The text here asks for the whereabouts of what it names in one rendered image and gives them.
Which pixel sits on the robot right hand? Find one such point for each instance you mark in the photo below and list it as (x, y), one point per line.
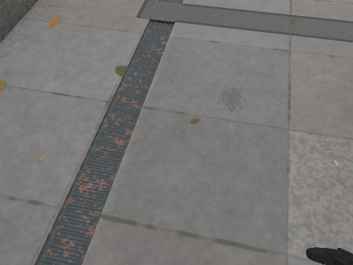
(329, 256)

